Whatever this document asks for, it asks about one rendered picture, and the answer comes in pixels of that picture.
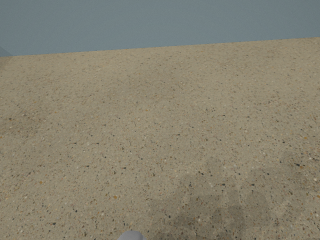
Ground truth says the left robot thigh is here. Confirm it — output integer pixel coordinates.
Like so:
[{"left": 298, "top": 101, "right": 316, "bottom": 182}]
[{"left": 117, "top": 230, "right": 147, "bottom": 240}]

